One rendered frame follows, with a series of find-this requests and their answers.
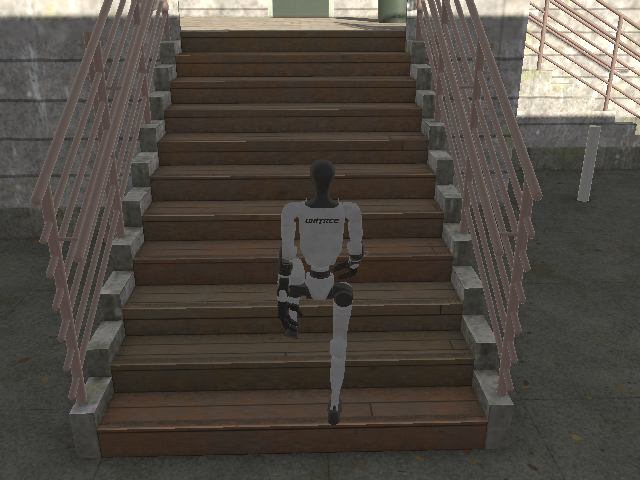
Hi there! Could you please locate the robot right upper arm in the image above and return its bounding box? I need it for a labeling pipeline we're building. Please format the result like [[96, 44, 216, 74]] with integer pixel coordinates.
[[343, 202, 363, 255]]

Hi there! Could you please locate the robot head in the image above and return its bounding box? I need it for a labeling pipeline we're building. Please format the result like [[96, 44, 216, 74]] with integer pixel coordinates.
[[305, 159, 339, 208]]

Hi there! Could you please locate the left robot hand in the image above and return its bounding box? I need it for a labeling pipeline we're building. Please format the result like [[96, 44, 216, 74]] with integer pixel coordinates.
[[277, 301, 303, 332]]

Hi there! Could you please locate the robot left upper arm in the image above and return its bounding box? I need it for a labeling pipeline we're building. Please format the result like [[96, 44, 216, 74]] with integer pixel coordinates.
[[281, 202, 301, 260]]

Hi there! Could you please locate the robot left forearm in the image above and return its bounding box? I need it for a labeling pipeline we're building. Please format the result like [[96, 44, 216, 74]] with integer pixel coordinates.
[[277, 245, 293, 302]]

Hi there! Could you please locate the right robot thigh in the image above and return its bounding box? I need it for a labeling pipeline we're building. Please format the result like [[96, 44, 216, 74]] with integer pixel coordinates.
[[329, 281, 353, 359]]

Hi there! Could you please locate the right robot hand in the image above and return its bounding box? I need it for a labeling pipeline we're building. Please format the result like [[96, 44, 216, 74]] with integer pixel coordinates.
[[333, 260, 358, 279]]

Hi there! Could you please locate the robot right forearm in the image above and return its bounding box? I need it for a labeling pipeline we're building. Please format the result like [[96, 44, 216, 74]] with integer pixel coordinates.
[[348, 241, 364, 269]]

